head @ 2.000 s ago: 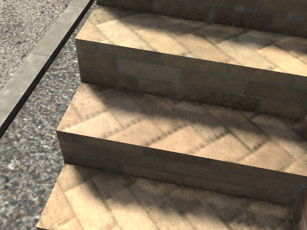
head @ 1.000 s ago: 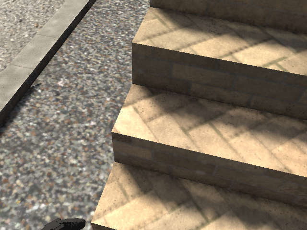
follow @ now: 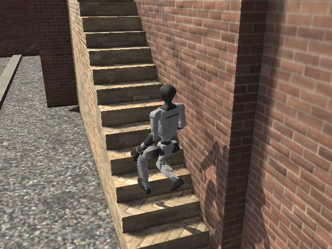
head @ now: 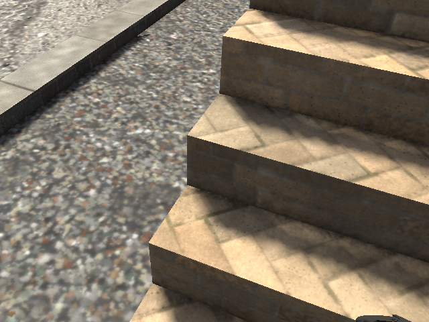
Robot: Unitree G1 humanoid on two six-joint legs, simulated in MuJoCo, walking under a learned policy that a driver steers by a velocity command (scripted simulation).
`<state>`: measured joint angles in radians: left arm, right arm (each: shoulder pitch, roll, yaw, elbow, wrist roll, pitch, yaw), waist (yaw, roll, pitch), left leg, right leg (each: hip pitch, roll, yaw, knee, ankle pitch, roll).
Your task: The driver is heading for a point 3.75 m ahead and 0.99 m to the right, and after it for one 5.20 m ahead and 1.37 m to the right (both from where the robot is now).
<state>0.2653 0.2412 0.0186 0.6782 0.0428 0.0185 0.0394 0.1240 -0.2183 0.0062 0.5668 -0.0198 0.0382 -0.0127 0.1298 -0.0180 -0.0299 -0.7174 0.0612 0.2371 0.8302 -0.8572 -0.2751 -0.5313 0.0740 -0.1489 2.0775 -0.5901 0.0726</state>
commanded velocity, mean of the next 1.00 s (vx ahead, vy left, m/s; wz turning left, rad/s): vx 0.30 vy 0.00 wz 0.00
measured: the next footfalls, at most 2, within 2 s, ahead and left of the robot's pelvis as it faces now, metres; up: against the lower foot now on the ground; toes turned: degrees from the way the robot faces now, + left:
right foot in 0.22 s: -0.43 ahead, +0.02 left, -0.56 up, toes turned -1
left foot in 0.44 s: -0.85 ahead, +0.33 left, -0.75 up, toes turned +11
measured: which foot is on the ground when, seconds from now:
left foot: down 0.00-0.02, up 0.04-0.42, down 0.44-0.80, up 0.82-1.00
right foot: up 0.00-0.20, down 0.22-0.40, up 0.42-0.82, down 0.84-1.00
